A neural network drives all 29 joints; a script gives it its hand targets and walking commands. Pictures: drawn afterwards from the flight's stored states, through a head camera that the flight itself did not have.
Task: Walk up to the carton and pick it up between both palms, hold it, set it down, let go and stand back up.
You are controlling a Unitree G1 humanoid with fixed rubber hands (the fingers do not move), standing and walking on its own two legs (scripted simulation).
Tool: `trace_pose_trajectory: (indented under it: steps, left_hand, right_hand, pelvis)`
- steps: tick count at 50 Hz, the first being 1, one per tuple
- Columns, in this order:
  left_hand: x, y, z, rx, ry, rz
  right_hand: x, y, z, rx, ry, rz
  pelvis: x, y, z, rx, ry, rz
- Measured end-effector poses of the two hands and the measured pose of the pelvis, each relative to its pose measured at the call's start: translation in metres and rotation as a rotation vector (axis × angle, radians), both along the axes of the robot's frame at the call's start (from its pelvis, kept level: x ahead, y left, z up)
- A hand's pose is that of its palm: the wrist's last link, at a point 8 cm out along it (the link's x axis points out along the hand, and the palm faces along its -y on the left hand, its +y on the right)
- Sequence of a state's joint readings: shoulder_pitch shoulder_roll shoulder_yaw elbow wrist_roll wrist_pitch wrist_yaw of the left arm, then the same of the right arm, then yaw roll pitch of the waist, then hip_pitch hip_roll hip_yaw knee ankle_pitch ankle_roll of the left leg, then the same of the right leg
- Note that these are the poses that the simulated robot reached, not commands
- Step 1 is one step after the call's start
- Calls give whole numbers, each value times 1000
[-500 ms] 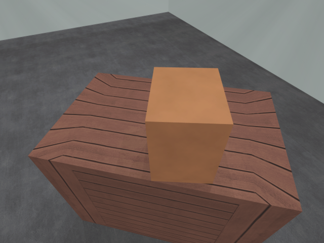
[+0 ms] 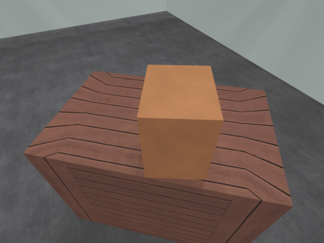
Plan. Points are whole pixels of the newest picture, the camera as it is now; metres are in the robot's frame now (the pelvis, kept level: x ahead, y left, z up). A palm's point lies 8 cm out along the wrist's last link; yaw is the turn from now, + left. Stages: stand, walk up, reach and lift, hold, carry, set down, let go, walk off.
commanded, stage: stand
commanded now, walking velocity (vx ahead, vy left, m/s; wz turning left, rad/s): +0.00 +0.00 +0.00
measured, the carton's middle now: (176, 123) +0.48 -0.01 +0.03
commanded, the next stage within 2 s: none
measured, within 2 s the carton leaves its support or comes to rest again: neither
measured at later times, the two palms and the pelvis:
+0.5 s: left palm out of the picture -0.03 +0.21 -0.15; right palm out of the picture -0.03 -0.20 -0.15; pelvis +0.01 +0.00 +0.00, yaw +0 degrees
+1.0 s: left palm out of the picture -0.02 +0.21 -0.15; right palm out of the picture -0.01 -0.20 -0.15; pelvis +0.01 +0.00 +0.00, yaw +1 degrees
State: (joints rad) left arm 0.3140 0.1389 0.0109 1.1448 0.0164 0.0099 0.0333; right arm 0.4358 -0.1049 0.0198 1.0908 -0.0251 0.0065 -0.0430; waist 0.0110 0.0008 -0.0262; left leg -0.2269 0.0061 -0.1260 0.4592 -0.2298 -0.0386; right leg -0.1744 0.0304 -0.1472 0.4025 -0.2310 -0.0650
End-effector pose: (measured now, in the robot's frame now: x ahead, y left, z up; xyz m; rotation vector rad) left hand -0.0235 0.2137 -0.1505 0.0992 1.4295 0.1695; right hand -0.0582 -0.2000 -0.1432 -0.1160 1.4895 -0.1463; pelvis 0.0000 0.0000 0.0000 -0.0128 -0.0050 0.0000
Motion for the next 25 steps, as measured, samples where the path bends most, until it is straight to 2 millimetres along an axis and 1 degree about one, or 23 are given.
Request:
trace_pose_trajectory:
  steps: [6,12,18,25]
  left_hand:
    - [-4,0,-1,-4,19,13]
    - [-9,-5,0,-9,37,8]
    - [-11,-6,-1,-11,59,12]
    - [-7,-8,-1,-18,52,26]
  right_hand:
    - [0,1,1,2,13,-2]
    - [4,1,0,-2,17,-8]
    - [16,0,-1,-1,-6,-6]
    - [26,1,-2,3,-19,7]
  pelvis:
    - [1,0,0,4,5,2]
    - [3,0,0,4,3,-2]
    - [4,1,0,5,8,1]
    - [8,1,0,4,7,4]
